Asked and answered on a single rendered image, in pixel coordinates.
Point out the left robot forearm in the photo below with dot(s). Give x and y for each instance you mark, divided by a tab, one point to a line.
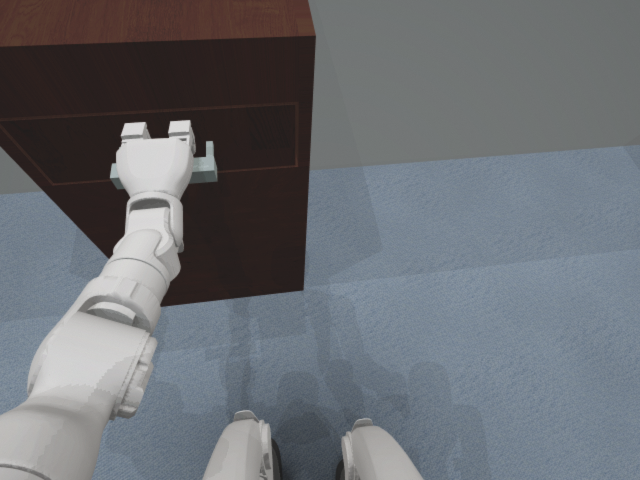
135	279

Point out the drawer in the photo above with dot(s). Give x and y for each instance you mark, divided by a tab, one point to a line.
82	147

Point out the robot left thigh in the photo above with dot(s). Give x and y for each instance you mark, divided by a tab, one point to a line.
242	452

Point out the robot left hand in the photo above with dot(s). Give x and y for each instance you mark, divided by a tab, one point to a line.
156	165

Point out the robot right thigh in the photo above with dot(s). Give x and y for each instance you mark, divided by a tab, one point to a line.
371	453

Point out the robot thigh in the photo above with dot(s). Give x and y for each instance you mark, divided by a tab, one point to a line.
242	452
371	453

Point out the cabinet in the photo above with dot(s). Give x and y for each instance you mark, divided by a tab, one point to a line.
244	235

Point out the handle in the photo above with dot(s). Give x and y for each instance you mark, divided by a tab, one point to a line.
204	169

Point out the left robot upper arm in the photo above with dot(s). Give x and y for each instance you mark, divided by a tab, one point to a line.
96	369

